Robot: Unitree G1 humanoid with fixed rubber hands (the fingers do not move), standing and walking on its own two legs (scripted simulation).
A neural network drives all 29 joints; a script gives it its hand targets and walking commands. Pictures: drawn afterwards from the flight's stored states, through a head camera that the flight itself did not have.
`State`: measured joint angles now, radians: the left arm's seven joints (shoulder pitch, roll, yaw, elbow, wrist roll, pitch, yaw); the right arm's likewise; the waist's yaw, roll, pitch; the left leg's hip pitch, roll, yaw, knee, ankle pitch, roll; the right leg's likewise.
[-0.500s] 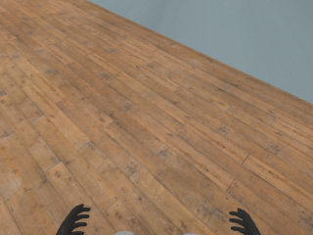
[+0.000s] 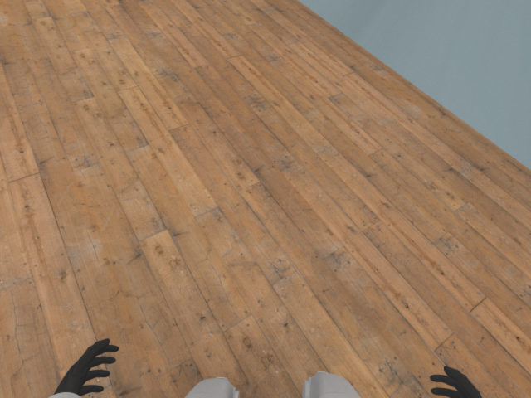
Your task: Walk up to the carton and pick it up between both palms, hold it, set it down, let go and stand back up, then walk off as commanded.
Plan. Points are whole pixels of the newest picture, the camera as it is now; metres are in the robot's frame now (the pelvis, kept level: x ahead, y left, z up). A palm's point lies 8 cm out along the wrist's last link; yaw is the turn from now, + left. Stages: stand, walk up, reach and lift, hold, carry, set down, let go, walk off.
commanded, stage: walk up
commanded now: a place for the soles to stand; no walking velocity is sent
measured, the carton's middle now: out of the picture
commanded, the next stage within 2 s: none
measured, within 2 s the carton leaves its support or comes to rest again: neither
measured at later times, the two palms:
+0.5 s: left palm out of the picture +0.07 +0.50 -0.10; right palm (314, 326) +0.24 -0.08 -0.09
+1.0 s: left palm out of the picture +0.03 +0.57 -0.08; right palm (234, 263) +0.35 +0.06 -0.09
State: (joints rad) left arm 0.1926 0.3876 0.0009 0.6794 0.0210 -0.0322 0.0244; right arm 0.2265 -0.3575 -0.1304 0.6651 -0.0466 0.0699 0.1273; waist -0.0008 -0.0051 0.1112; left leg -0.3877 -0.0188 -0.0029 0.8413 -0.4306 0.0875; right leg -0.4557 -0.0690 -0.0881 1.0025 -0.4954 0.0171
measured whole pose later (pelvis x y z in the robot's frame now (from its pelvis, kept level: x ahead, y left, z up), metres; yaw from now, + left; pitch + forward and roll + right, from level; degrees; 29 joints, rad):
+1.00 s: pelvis +0.10 +0.25 -0.01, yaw +35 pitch -4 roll -1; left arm 0.25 0.41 0.01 0.70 0.03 -0.09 0.03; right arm 0.29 -0.37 -0.08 0.67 -0.03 0.05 0.13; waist 0.00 0.02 0.08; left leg -0.40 -0.03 -0.08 1.03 -0.45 0.04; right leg -0.28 -0.06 -0.15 0.82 -0.46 -0.03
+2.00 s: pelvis +0.33 +0.47 +0.01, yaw +62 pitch -7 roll +3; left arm 0.20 0.41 0.01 0.70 0.03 -0.10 -0.01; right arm 0.28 -0.37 -0.07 0.69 0.01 0.04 0.05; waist 0.00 0.01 0.13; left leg -0.36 -0.01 -0.03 1.19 -0.30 -0.01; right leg -0.25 -0.07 -0.26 0.74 -0.39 -0.08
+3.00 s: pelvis +0.32 +0.74 -0.03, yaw +89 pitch -6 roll +0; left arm 0.20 0.40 0.01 0.70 0.02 -0.01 -0.03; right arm 0.34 -0.37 -0.02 0.69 0.00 -0.10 -0.06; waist 0.01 -0.04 0.20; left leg -0.40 -0.09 -0.02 1.51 -0.54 0.05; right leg -0.44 -0.05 -0.26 0.95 -0.43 -0.14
